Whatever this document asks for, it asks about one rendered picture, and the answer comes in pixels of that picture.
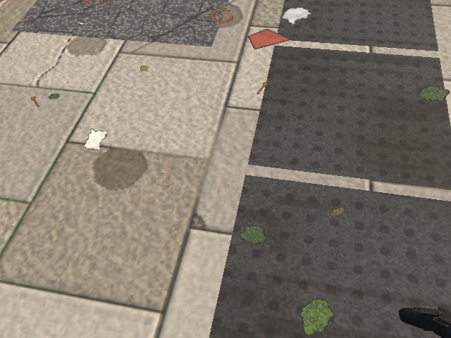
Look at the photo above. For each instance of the robot right hand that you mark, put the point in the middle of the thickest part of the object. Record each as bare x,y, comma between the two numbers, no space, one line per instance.
438,321

